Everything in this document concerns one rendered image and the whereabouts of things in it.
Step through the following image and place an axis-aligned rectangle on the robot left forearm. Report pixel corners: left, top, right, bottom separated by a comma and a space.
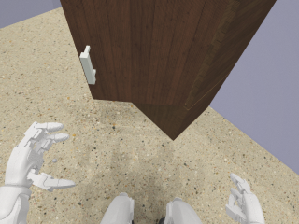
0, 185, 32, 224

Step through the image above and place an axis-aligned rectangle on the robot right thigh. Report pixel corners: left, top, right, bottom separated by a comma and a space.
165, 201, 203, 224

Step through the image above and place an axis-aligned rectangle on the robot left thigh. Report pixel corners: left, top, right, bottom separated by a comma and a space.
100, 195, 135, 224

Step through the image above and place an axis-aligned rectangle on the cupboard door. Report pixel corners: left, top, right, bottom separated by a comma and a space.
60, 0, 229, 106

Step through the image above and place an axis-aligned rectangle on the robot left hand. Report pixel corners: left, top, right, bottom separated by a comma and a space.
5, 121, 76, 192

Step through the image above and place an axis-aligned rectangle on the robot right hand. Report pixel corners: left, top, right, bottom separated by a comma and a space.
225, 173, 265, 224

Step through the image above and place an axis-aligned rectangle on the robot thigh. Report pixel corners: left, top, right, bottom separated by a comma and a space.
165, 201, 203, 224
100, 195, 135, 224

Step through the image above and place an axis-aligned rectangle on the handle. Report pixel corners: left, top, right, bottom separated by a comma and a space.
79, 45, 96, 85

